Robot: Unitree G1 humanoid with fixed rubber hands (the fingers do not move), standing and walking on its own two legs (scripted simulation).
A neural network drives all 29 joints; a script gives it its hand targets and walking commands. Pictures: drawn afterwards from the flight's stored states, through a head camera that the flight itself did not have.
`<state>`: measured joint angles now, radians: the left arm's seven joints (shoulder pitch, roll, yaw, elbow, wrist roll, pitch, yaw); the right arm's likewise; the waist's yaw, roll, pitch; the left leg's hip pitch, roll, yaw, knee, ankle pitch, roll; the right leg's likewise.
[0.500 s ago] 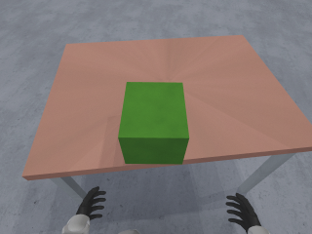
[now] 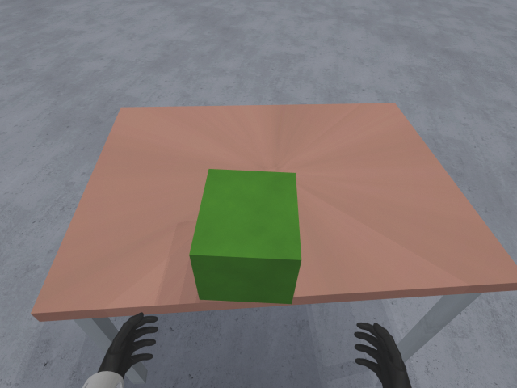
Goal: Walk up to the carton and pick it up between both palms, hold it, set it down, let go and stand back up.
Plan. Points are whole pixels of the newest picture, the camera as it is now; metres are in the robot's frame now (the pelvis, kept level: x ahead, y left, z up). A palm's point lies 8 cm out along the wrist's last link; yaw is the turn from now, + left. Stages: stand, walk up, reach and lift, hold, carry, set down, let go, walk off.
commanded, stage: reach and lift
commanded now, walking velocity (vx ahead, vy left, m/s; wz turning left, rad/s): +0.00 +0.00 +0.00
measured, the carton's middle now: (248, 234) +0.42 +0.06 -0.05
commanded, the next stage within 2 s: none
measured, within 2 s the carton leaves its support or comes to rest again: neither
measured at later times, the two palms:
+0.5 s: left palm (125, 341) +0.19 +0.24 -0.03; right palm (384, 345) +0.21 -0.16 -0.03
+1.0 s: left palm (128, 293) +0.24 +0.24 +0.01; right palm (373, 296) +0.27 -0.15 +0.01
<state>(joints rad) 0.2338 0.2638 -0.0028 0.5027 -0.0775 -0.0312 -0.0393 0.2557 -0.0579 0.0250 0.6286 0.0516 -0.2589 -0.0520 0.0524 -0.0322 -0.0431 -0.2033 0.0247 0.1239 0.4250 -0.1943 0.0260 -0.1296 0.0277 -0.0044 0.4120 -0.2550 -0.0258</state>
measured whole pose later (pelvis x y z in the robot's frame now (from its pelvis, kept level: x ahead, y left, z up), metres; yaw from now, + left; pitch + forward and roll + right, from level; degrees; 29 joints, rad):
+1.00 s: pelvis +0.03 +0.00 +0.01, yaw +0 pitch -1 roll +0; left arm 0.14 0.21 0.06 0.35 -0.09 -0.20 -0.05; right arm 0.13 -0.08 0.16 0.46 0.23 -0.35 -0.17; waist 0.07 -0.03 -0.02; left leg -0.13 0.02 0.09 0.35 -0.20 0.01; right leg -0.02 0.04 0.00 0.27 -0.23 -0.03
